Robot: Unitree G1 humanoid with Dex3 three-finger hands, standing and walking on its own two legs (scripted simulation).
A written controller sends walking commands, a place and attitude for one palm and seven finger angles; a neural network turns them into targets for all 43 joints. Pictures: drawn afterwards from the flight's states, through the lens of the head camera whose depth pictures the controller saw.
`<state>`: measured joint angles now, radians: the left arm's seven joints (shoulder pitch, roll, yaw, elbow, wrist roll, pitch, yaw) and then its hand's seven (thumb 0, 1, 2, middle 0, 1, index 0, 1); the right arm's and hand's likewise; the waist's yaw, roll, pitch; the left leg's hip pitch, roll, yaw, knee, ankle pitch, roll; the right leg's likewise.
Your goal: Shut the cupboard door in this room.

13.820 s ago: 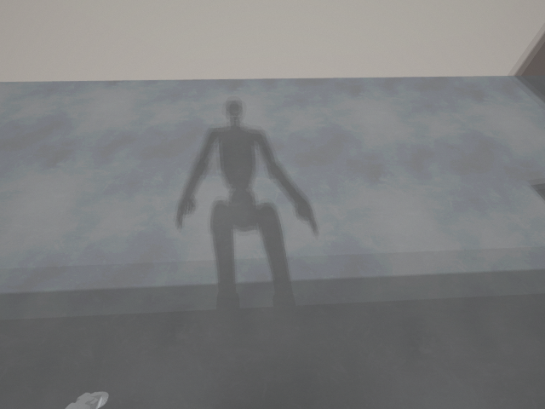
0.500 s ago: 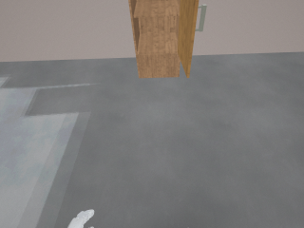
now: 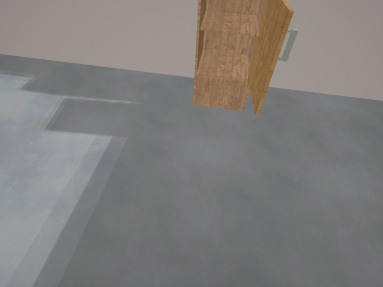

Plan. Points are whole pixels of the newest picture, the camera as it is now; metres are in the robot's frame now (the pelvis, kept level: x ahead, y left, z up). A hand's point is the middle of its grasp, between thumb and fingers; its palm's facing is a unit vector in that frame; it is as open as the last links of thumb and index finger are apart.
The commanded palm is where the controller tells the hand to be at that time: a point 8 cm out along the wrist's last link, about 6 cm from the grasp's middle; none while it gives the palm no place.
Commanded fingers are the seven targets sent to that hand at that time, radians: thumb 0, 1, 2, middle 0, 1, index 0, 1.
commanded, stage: turn or walk to find it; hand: left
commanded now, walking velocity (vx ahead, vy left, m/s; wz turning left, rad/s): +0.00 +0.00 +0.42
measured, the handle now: (285, 45) +1.21 -0.36 -0.04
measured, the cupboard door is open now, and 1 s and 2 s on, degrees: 97 97 97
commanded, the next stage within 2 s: stand and wait in 0.90 s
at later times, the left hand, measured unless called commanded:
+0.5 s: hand out of the picture +0.06 +0.23 -0.16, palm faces +0.21 -0.95 -0.23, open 7.4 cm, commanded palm none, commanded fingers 0.00 0.90 0.90 -0.20 -0.30 -0.20 -0.30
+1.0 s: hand out of the picture -0.03 +0.13 -0.14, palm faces +0.42 -0.86 -0.29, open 7.4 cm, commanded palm none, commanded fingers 0.00 0.90 0.90 -0.20 -0.30 -0.20 -0.30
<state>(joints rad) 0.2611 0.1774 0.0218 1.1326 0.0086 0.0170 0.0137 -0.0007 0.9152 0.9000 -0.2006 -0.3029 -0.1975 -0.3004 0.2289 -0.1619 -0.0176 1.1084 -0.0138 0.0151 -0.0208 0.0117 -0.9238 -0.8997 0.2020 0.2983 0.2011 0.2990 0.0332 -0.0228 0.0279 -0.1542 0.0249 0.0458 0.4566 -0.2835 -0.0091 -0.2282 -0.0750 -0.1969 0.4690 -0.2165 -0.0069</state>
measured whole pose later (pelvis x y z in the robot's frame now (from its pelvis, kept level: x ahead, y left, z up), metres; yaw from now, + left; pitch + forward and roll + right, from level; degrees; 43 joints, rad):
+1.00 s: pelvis +0.01 -0.07 +0.00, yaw +25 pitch -1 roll +4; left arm 0.25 0.16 0.01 0.95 0.02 -0.01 0.02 0.00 0.91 0.90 -0.20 -0.30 -0.20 -0.30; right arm 0.20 -0.28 -0.08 1.00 -0.02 0.08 0.01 0.01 -0.91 -0.90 0.20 0.30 0.20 0.30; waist 0.00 0.04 0.08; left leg -0.46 0.02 -0.05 1.12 -0.36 -0.08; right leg -0.20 -0.08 -0.18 0.49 -0.28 -0.06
